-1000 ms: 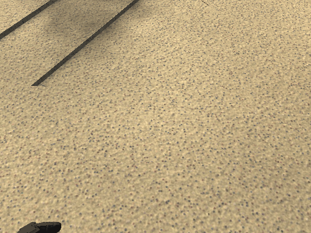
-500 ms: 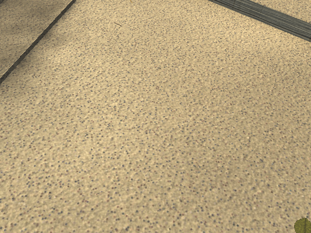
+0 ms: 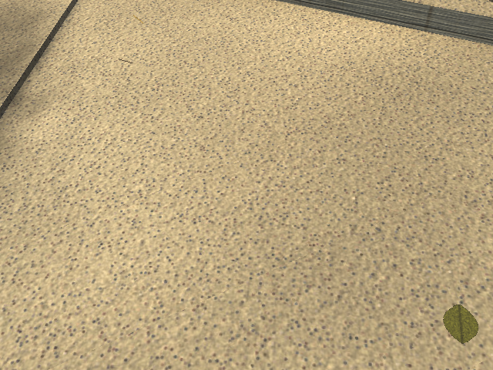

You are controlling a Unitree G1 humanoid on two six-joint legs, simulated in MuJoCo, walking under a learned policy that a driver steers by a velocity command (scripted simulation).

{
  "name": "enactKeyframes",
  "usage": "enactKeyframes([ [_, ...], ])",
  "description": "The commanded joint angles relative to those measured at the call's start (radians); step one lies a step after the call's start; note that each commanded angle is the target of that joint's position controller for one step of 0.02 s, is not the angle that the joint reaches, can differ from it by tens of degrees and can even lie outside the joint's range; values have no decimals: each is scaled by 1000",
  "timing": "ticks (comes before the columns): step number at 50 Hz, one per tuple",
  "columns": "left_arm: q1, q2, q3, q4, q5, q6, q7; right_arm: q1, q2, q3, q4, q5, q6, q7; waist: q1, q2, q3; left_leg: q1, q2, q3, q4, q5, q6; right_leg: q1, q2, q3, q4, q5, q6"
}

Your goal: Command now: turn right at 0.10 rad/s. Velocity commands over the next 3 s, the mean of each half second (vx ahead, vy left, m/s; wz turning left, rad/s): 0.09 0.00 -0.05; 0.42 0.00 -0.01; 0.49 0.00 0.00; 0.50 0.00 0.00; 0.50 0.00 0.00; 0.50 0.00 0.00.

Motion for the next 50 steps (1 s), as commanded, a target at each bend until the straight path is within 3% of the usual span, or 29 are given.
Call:
enactKeyframes([
  [1,-24,143,36,-34,0,-8,1,-24,-57,-6,-71,3,-16,3,22,-187,-96,75,-6,2,-148,30,11,71,-240,197,-96,334,-191],
  [3,-34,121,24,-12,-14,-9,-1,21,-47,0,-54,-7,-23,9,-19,-153,-80,200,-13,9,-386,246,38,22,-208,190,-80,221,-139],
  [4,0,106,20,4,-9,-15,-2,30,-78,-2,-54,-23,-26,8,-6,-108,-89,274,26,-45,-400,392,57,-12,-172,179,-64,137,-87],
  [5,40,114,23,14,4,-23,-6,26,-140,-12,-63,-23,-26,5,40,-5,-80,287,79,-80,-372,492,89,-41,-109,132,-34,32,-45],
  [6,48,109,24,20,5,-23,-4,-5,-142,-18,-46,-9,-28,9,61,88,-62,177,67,-75,-370,295,126,9,-62,75,-54,-12,-12],
  [7,-7,142,29,26,5,-19,1,-23,-94,-8,-59,-9,-33,14,21,52,-28,119,44,-70,-398,194,126,39,-58,69,-27,-10,3],
  [8,-27,137,32,25,0,-14,6,-25,-73,-1,-53,-17,-39,13,19,43,-26,104,38,-65,-408,170,111,48,-61,67,-16,3,-1],
  [13,-2,110,32,67,-4,-3,13,4,-56,9,-39,-14,-54,2,9,-9,-29,148,13,-36,-382,213,85,31,-72,80,-26,65,-13],
  [14,14,113,34,82,-7,-3,14,19,-59,8,-33,-11,-51,-2,7,-19,-46,155,2,-26,-379,115,92,29,-59,68,-23,-37,-16],
  [16,39,135,46,98,-18,-4,15,37,-78,1,-33,2,-46,-10,10,-27,6,103,-10,-32,-369,-169,129,-47,-38,57,-7,-348,-36],
  [18,53,129,46,101,-29,-26,13,51,-75,2,-44,11,-59,-15,9,-31,79,60,15,-82,-381,-308,167,-133,-52,78,1,-467,-59],
  [20,52,116,45,103,-35,-61,6,85,-84,-3,-43,20,-85,-13,2,-9,88,94,64,-168,-403,-321,209,-182,-60,78,48,-411,-64],
  [24,39,87,41,96,-44,-113,-19,117,-135,-19,-42,32,-101,0,21,123,78,162,232,-416,-547,-259,306,-192,-31,-28,173,-183,-62],
  [26,161,115,52,148,-48,-122,-29,23,-107,-10,-79,35,-96,8,92,94,63,63,158,-284,-452,-16,247,18,-37,-6,37,-144,-90],
  [27,269,176,72,193,-48,-125,-29,-47,-70,1,-122,33,-103,11,128,-40,36,-45,40,-115,-257,167,176,170,-101,137,-42,-111,-125],
  [28,395,274,103,230,-49,-122,-31,-84,-53,4,-162,24,-124,9,161,-258,-12,-257,-90,53,73,242,99,402,-243,413,-139,6,-202],
  [29,424,251,92,218,-33,-123,-35,-81,-76,-3,-168,24,-139,5,172,-287,-17,-458,-107,-20,270,-117,91,499,-369,606,-189,163,-280],
  [30,393,199,72,211,-27,-127,-35,-57,-88,-10,-163,42,-143,11,133,-173,11,-547,-60,-73,359,-136,116,517,-380,560,-166,177,-282],
  [31,371,172,61,201,-27,-126,-33,-55,-67,-3,-161,48,-141,19,115,-127,22,-597,-29,-71,382,-76,133,523,-367,485,-168,196,-263],
  [32,348,161,53,201,-33,-120,-31,-79,-53,0,-170,40,-140,29,103,-96,52,-626,5,-58,344,-15,140,499,-354,413,-187,233,-236],
  [34,308,129,36,198,-33,-98,-22,-104,-28,5,-182,27,-135,51,83,-126,55,-515,35,-18,194,112,126,391,-291,271,-235,310,-181],
  [36,269,152,36,184,-26,-92,-6,-131,10,18,-192,17,-133,71,80,-130,48,-375,18,21,64,270,98,274,-242,168,-262,347,-166],
  [39,278,192,43,193,-37,-103,14,-219,10,20,-227,25,-138,79,96,-119,83,-201,-15,13,-243,544,85,140,-195,82,-297,208,-129],
  [44,323,218,61,230,-42,-99,15,-260,-46,5,-249,34,-131,70,90,-117,115,-155,-20,-32,-344,534,123,252,-276,95,-251,273,-105],
  [46,325,247,73,235,-38,-84,11,-177,-83,-13,-226,27,-130,68,40,-121,46,-69,-52,-4,-317,421,158,327,-281,88,-100,539,-88],
  [47,315,259,76,232,-33,-75,8,-63,-111,-30,-192,27,-128,60,-25,-117,-33,72,-84,32,-317,389,186,327,-256,66,56,693,-73],
  [48,310,248,70,228,-27,-70,8,89,-135,-43,-150,28,-121,48,-103,-108,-124,314,-56,29,-291,422,209,201,-216,41,270,678,-44],
  [49,337,153,42,199,10,-75,6,247,-212,-52,-110,15,-112,36,-117,80,-279,637,143,-200,-187,509,244,-62,-124,10,639,194,-10],
  [50,548,30,4,223,-26,-102,-7,255,-254,-51,-93,-6,-117,60,-19,326,-453,881,338,-695,-335,329,432,-359,47,122,966,-410,33],
])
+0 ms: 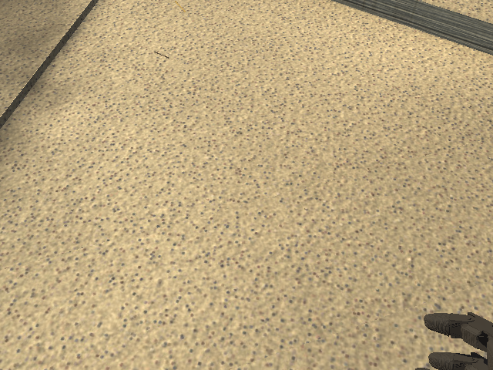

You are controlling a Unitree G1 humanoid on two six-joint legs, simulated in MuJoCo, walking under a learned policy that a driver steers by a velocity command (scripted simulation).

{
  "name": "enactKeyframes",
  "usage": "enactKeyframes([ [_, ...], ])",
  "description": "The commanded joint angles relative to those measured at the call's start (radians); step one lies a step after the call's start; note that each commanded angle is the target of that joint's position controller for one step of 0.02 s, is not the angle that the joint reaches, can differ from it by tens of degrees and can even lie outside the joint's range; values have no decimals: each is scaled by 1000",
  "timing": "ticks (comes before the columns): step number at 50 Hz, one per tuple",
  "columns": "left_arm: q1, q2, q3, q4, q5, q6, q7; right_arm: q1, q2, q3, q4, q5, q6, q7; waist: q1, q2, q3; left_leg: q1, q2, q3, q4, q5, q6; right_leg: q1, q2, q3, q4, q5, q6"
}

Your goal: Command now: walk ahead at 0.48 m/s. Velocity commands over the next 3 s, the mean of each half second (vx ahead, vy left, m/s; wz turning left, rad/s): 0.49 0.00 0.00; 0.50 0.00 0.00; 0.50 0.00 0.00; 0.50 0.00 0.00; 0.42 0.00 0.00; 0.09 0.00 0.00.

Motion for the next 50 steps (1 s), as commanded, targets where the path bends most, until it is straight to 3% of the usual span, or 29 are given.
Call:
enactKeyframes([
  [1,106,69,-4,-72,-42,-57,-14,423,-191,-67,74,-5,12,4,-167,206,-393,912,384,-769,-240,-150,263,-746,39,115,676,32,-26],
  [2,-65,134,10,-119,-56,-65,-9,341,-146,-54,69,1,10,2,-176,96,-205,744,344,-606,-262,-126,217,-783,-14,66,647,128,-41],
  [3,-132,131,9,-136,-40,-65,2,255,-135,-47,58,-6,4,3,-138,-10,-118,571,310,-500,-280,1,193,-746,-60,43,592,225,-42],
  [4,-137,125,13,-139,-17,-60,6,211,-124,-43,56,-20,-3,5,-99,5,-80,450,283,-420,-289,149,192,-698,-93,43,538,286,-37],
  [5,-110,108,12,-135,-8,-50,3,197,-104,-39,63,-29,-11,4,-68,33,-86,388,251,-362,-310,213,184,-636,-124,55,490,322,-37],
  [7,-89,64,5,-132,-6,-34,4,204,-92,-38,89,-18,-25,3,-48,53,-88,341,230,-299,-351,262,191,-616,-143,48,444,352,-33],
  [8,-106,65,7,-139,-5,-29,3,210,-95,-37,100,-14,-31,2,-43,48,-63,319,220,-258,-370,298,188,-639,-150,41,392,388,-28],
  [11,-247,51,0,-197,13,-33,3,256,-116,-42,135,-12,-23,-19,-72,30,-5,295,175,-157,-408,376,172,-684,-140,9,140,573,3],
  [14,-366,25,-15,-233,8,-48,-15,309,-134,-43,161,-3,-15,-36,-119,24,10,295,135,-88,-423,339,122,-617,-96,-33,-111,772,-6],
  [18,-508,30,-19,-291,-3,-59,-38,402,-146,-44,212,6,-1,-44,-165,12,40,418,170,-103,-414,280,115,-629,-55,-40,-264,812,-22],
  [21,-531,54,-12,-309,-4,-71,-57,418,-147,-46,230,-4,18,-50,-147,15,25,564,228,-117,-321,404,131,-674,-41,-36,-263,695,-62],
  [23,-461,85,2,-295,-3,-72,-61,392,-162,-50,223,-7,29,-53,-97,45,-29,610,232,-119,-204,674,122,-570,4,-73,-267,559,-97],
  [24,-352,117,19,-266,-4,-72,-57,370,-163,-47,218,-10,37,-53,-34,54,-101,593,205,-101,-64,810,108,-413,35,-101,-287,547,-126],
  [25,-171,169,39,-221,2,-73,-50,341,-150,-36,198,-13,38,-53,51,35,-219,454,161,-78,162,736,81,-131,-32,-34,-281,636,-185],
  [26,-46,262,66,-206,15,-68,-43,455,-56,-4,180,-13,19,-39,29,-137,-395,44,19,-32,550,326,4,312,-286,363,-275,541,-353],
  [27,-24,178,45,-190,-11,-60,-41,471,-47,4,202,-11,1,-33,35,-239,-466,-154,-69,-98,737,-407,-11,422,-374,630,-397,455,-402],
  [28,-80,130,25,-194,-20,-53,-36,366,-155,-25,163,21,-13,-30,40,-182,-313,-250,-5,-140,779,-388,5,304,-344,539,-448,386,-347],
  [29,-158,111,18,-212,-14,-47,-35,289,-161,-27,132,32,-17,-30,10,-108,-194,-259,49,-112,740,-308,8,151,-312,418,-476,419,-311],
  [30,-216,87,10,-213,-6,-46,-39,255,-144,-27,125,17,-13,-32,-26,-44,-97,-231,84,-94,656,-256,-1,-6,-276,333,-519,493,-291],
  [32,-270,70,4,-216,8,-55,-45,285,-107,-30,131,0,11,-34,-88,-69,-46,-113,130,-92,535,-201,-20,-182,-225,240,-592,533,-269],
  [33,-275,83,9,-209,5,-59,-46,299,-76,-22,135,-2,21,-36,-102,-77,-42,-77,134,-76,487,-194,-33,-233,-215,203,-622,559,-278],
  [35,-261,120,21,-193,10,-70,-41,271,-75,-22,122,-9,25,-40,-104,-59,-36,-82,145,-69,415,-71,-57,-264,-202,136,-651,637,-290],
  [37,-235,129,25,-167,-2,-70,-25,207,-74,-22,99,-10,17,-39,-93,-55,-20,-108,151,-77,271,96,-69,-255,-169,65,-650,662,-263],
  [39,-209,136,27,-149,-13,-63,-15,125,-43,-10,82,-13,6,-31,-60,-63,-14,-38,115,-43,85,265,-66,-280,-122,-2,-629,624,-223],
  [42,-148,156,33,-114,-22,-58,-11,55,-55,-12,61,-1,2,-12,-28,-70,-17,-9,99,-58,-23,359,-55,-234,-161,21,-581,530,-209],
  [46,-106,162,38,-87,-20,-36,-3,-6,-82,-15,35,3,5,7,-16,-66,12,-76,114,-93,-69,224,-16,-123,-229,78,-454,471,-184],
  [48,-95,172,42,-77,-17,-21,-1,19,-91,-16,41,6,4,8,-34,-62,13,-41,107,-75,-82,111,2,-96,-245,98,-383,514,-166],
  [49,-107,173,42,-76,-17,-12,-3,81,-100,-23,61,7,0,7,-73,-44,-10,50,91,-46,-120,92,17,-107,-224,81,-298,571,-149],
  [50,-103,149,31,-78,-11,-9,-8,210,-138,-45,106,-1,-4,3,-126,-4,-93,241,62,-12,-122,94,40,-144,-160,40,-125,661,-128],
])
Over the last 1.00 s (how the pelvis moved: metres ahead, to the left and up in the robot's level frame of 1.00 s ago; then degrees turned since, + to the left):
0.28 0.06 -0.05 0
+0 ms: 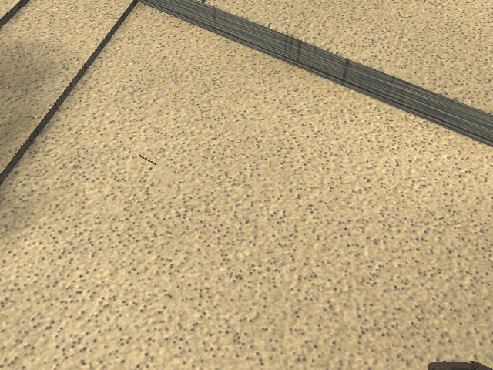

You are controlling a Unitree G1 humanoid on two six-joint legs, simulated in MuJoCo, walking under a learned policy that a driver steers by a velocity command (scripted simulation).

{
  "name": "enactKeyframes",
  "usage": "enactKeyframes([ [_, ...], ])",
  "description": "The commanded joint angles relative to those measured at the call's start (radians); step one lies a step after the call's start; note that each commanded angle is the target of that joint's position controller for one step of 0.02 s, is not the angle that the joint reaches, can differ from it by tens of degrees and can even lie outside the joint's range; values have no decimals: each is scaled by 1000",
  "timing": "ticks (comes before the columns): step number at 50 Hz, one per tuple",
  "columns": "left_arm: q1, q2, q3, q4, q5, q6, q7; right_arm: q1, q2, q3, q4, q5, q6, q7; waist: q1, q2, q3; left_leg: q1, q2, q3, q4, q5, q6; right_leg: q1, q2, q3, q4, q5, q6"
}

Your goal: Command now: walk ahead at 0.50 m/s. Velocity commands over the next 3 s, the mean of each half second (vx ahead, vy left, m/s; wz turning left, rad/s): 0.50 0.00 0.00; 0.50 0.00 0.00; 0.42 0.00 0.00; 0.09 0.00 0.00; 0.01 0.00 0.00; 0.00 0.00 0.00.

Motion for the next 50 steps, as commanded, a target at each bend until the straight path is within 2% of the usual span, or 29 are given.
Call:
enactKeyframes([
  [1,3,77,3,-55,26,-1,-4,324,-209,-76,43,-13,-14,-12,-174,72,-203,492,115,-88,63,62,80,-234,-130,77,446,346,-111],
  [2,148,-11,-20,-44,45,-26,-16,340,-256,-74,37,-16,1,-15,-95,294,-266,754,261,-340,144,246,168,-566,-11,63,789,-171,-48],
  [3,132,49,-17,-66,-5,-53,-17,431,-251,-84,63,4,11,-9,-158,295,-349,821,342,-648,-71,-166,264,-739,9,147,862,-131,-44],
  [4,-17,125,4,-90,-35,-61,-6,373,-201,-71,52,2,6,-11,-174,107,-203,718,311,-597,-135,-296,228,-810,-57,139,870,-28,-53],
  [5,-111,139,8,-113,-23,-55,4,280,-159,-55,31,-7,4,-12,-160,15,-92,578,265,-481,-165,-223,185,-798,-96,107,826,71,-57],
  [6,-112,113,6,-114,-6,-48,10,222,-149,-48,21,-25,-5,-15,-121,38,-68,473,254,-427,-168,-88,191,-749,-131,121,789,156,-49],
  [7,-92,109,10,-109,9,-41,9,180,-122,-43,16,-27,-15,-14,-89,41,-48,403,209,-346,-179,32,177,-688,-160,136,699,216,-43],
  [9,-83,69,8,-104,14,-24,8,184,-109,-43,39,-24,-23,-20,-64,48,-39,344,150,-222,-221,148,153,-615,-164,118,594,264,-31],
  [11,-127,46,2,-125,23,-16,7,219,-124,-49,63,-16,-26,-29,-72,24,-27,359,151,-172,-240,291,159,-643,-163,106,504,322,-16],
  [13,-188,33,-1,-150,24,-18,3,233,-131,-52,80,-12,-19,-40,-81,2,-10,365,129,-115,-263,310,146,-649,-154,98,350,421,-13],
  [17,-355,3,-15,-200,16,-31,-19,295,-143,-53,122,-1,-13,-58,-137,8,24,346,74,-30,-307,231,98,-544,-97,40,75,632,-26],
  [23,-450,34,-9,-243,8,-53,-57,354,-137,-57,182,0,11,-70,-134,-2,56,608,170,-63,-195,278,114,-655,-91,83,-20,569,-91],
  [25,-430,52,-3,-233,6,-59,-64,345,-151,-62,181,-5,19,-73,-114,8,31,632,160,-60,-108,445,100,-570,-54,46,-47,502,-110],
  [26,-379,70,7,-219,7,-59,-63,343,-161,-64,181,-9,23,-71,-87,27,-9,627,152,-61,-30,581,97,-470,-20,17,-44,456,-124],
  [27,-259,100,23,-182,9,-60,-58,318,-162,-63,176,-11,30,-67,-20,18,-79,584,118,-39,126,655,83,-294,3,-6,-67,481,-152],
  [28,-116,160,47,-152,25,-66,-59,391,-87,-36,161,-11,25,-50,-2,-64,-258,243,51,-15,405,512,17,183,-146,190,11,562,-265],
  [29,45,163,63,-119,15,-49,-49,378,-61,-17,173,-6,8,-46,87,-202,-396,-30,-90,21,779,53,-40,445,-307,509,-89,355,-373],
  [30,18,119,36,-105,-3,-43,-46,344,-98,-25,145,7,-12,-40,63,-240,-373,-174,-95,-71,843,-511,-6,466,-357,602,-156,291,-351],
  [31,-65,100,28,-123,0,-36,-41,236,-153,-40,100,33,-23,-40,44,-180,-234,-222,-38,-83,846,-502,13,335,-340,529,-185,247,-305],
  [32,-138,80,22,-127,8,-36,-42,163,-149,-42,77,30,-27,-41,15,-98,-93,-249,-3,-55,760,-447,11,176,-311,451,-233,313,-283],
  [33,-180,54,13,-127,16,-41,-40,149,-136,-46,74,12,-22,-44,-20,-76,-39,-208,31,-44,676,-410,6,62,-287,391,-268,369,-265],
  [34,-206,46,11,-127,23,-43,-41,167,-108,-47,80,4,-13,-47,-53,-87,-6,-153,44,-33,619,-392,-2,-31,-262,349,-303,387,-257],
  [36,-225,68,18,-122,23,-48,-40,200,-57,-36,89,-3,1,-42,-86,-111,2,-81,55,-8,553,-340,-20,-140,-258,302,-365,413,-274],
  [39,-207,105,32,-88,10,-56,-20,122,-56,-37,68,-11,-2,-39,-86,-118,30,-83,59,-2,320,-76,-39,-179,-202,180,-394,440,-247],
  [41,-180,111,35,-65,5,-52,-8,54,-47,-32,60,-15,-13,-29,-62,-119,26,5,19,27,155,116,-41,-213,-163,110,-375,443,-217],
  [43,-144,117,38,-39,-4,-55,-1,10,-59,-33,51,-7,-14,-18,-48,-122,21,45,10,11,86,210,-41,-194,-187,115,-362,389,-206],
  [45,-129,120,40,-18,-9,-54,4,-29,-75,-33,40,1,-8,-11,-48,-113,43,14,27,-24,51,201,-28,-139,-224,125,-323,341,-191],
  [48,-99,130,44,0,0,-40,11,-57,-91,-32,35,5,-8,0,-49,-86,66,-41,51,-51,31,97,-10,-46,-271,145,-235,319,-170],
  [50,-105,138,46,2,3,-24,10,-2,-105,-36,61,6,-9,1,-86,-58,54,26,45,-25,-2,31,0,-28,-268,133,-135,356,-152],
])
Over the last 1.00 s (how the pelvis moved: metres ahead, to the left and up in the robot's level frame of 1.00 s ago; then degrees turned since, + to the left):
0.57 0.05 -0.01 1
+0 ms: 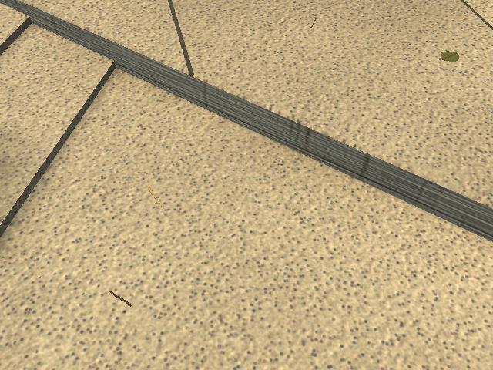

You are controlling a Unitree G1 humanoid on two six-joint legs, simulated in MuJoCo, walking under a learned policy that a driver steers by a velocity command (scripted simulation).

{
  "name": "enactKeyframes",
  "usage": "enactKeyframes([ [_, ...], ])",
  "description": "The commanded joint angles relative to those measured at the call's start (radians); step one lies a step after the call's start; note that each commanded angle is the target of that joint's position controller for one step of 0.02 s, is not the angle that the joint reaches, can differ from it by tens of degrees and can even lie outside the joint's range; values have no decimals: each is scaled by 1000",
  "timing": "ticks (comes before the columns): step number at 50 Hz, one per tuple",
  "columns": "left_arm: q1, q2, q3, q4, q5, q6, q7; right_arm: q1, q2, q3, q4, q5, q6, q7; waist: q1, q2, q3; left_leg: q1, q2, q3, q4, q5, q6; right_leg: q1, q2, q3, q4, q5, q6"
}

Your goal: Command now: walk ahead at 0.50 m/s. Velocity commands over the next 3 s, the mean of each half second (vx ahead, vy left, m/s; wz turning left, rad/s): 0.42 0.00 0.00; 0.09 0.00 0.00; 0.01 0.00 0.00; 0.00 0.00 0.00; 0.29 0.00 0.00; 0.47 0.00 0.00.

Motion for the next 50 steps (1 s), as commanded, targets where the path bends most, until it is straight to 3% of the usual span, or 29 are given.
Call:
enactKeyframes([
  [1,-70,151,27,-50,5,6,2,125,-118,-38,14,-2,-10,0,-123,-45,-18,186,6,22,-32,-71,26,-94,-244,135,123,296,-114],
  [2,-58,103,13,-47,13,4,-3,284,-153,-57,75,-9,-9,-5,-180,22,-102,390,9,25,-24,-24,49,-187,-157,86,392,240,-92],
  [3,2,6,-12,-63,35,-9,-12,352,-208,-62,96,-33,-10,-6,-142,261,-181,626,163,-157,47,193,111,-453,-43,24,782,-186,-59],
  [4,140,14,-21,-51,19,-30,-18,353,-218,-50,63,-27,-4,-5,-100,296,-251,765,254,-388,46,196,217,-656,-10,147,939,-282,-53],
  [5,76,80,-6,-74,-32,-42,-17,380,-225,-69,93,-10,-2,-2,-131,227,-254,743,305,-544,-109,-240,274,-781,-44,165,977,-206,-48],
  [6,-54,132,5,-106,-44,-41,-7,310,-178,-54,69,-11,-13,-1,-136,79,-146,633,263,-506,-180,-398,235,-811,-108,150,936,-104,-53],
  [7,-103,129,7,-112,-29,-25,7,215,-139,-39,48,-24,-18,-4,-110,22,-86,513,241,-447,-203,-362,210,-784,-149,152,875,-3,-40],
  [8,-95,116,6,-107,-7,-8,11,171,-125,-31,40,-34,-22,-6,-83,24,-47,408,221,-400,-223,-255,208,-725,-173,158,829,45,-22],
  [9,-83,104,7,-106,8,4,9,157,-119,-32,43,-32,-24,-11,-64,36,-43,364,200,-353,-242,-200,199,-675,-189,167,768,73,-11],
  [14,-183,58,-1,-137,23,14,4,243,-131,-39,93,-22,-27,-42,-86,-9,-33,408,147,-157,-294,91,173,-691,-184,138,498,246,11],
  [18,-288,11,-19,-160,21,5,-11,278,-110,-29,127,-20,-9,-60,-114,10,-19,369,51,18,-263,334,105,-530,-101,57,218,451,5],
  [22,-331,30,-20,-170,20,0,-28,300,-110,-27,166,-18,14,-65,-117,32,-18,440,83,3,-198,343,104,-466,-67,67,125,466,-22],
  [24,-267,72,-8,-149,30,-6,-32,268,-121,-32,170,-15,25,-67,-70,36,-48,485,98,-21,-107,391,90,-397,-54,75,86,415,-55],
  [25,-185,94,2,-118,38,-9,-29,247,-121,-32,167,-12,29,-68,-25,21,-84,484,68,-11,-16,421,67,-289,-40,63,28,489,-75],
  [26,-106,150,16,-95,50,-11,-22,271,-113,-29,161,-25,27,-67,-8,-42,-162,415,10,16,124,310,27,-106,-115,123,49,851,-110],
  [27,-54,188,15,-88,65,-3,-16,384,-37,-5,172,-42,16,-59,-52,-186,-297,168,-72,35,379,-128,-29,223,-313,313,142,1213,-243],
  [28,-26,105,-10,-76,53,13,-18,455,5,12,208,-28,18,-52,-40,-283,-423,66,-134,-2,591,-776,-71,309,-451,470,124,1256,-365],
  [29,-55,78,-21,-79,27,24,-24,399,-85,-11,204,-10,30,-49,-29,-192,-369,35,-101,-52,657,-834,-76,201,-410,461,72,978,-341],
  [30,-145,84,-22,-90,19,30,-22,322,-101,-20,181,4,46,-57,-47,-156,-239,-19,-71,-28,662,-783,-82,63,-374,419,11,731,-301],
  [31,-221,68,-30,-103,25,34,-18,275,-95,-24,174,-1,65,-69,-65,-121,-151,-12,-44,-12,617,-731,-90,-81,-340,383,-51,535,-269],
  [32,-280,62,-34,-113,33,39,-14,266,-83,-26,171,-11,85,-81,-91,-129,-104,44,-22,-11,548,-679,-99,-207,-310,348,-104,387,-237],
  [35,-329,71,-30,-109,52,54,-4,295,-29,-16,186,-25,105,-98,-121,-200,-97,222,-32,32,324,-559,-102,-364,-238,255,-159,227,-202],
  [38,-324,73,-32,-88,31,62,7,304,-21,-15,207,-35,104,-90,-136,-174,-127,364,-48,64,116,-307,-77,-397,-214,220,-158,22,-169],
  [40,-285,50,-42,-61,27,67,7,271,-39,-16,196,-56,107,-85,-127,-140,-75,385,-29,41,16,-277,-46,-433,-175,207,-160,-185,-92],
  [41,-265,52,-43,-50,33,69,7,245,-68,-17,178,-55,106,-88,-106,-104,-23,338,19,-9,-60,-342,-22,-431,-147,192,-125,-201,-56],
  [42,-240,52,-38,-54,31,76,11,215,-130,-32,191,-40,102,-89,-56,28,27,172,2,-8,-81,-555,-1,-344,-85,121,-98,-122,-29],
  [44,-236,56,-37,-39,36,77,20,180,-63,-17,193,-41,78,-86,-55,48,30,82,-3,-11,-144,-588,-24,-210,-77,104,-16,26,-25],
  [47,-201,47,-38,-6,34,78,23,182,-48,-13,203,-33,54,-83,-54,18,5,146,-13,2,-122,-439,-44,-195,-79,95,15,141,-44],
  [50,-207,43,-39,10,28,75,18,208,-53,-12,218,-27,51,-83,-68,-16,-22,204,-21,14,-88,-321,-37,-188,-81,91,31,243,-43],
])
Over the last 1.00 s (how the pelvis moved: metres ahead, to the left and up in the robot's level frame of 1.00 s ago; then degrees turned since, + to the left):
0.55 0.05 -0.02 0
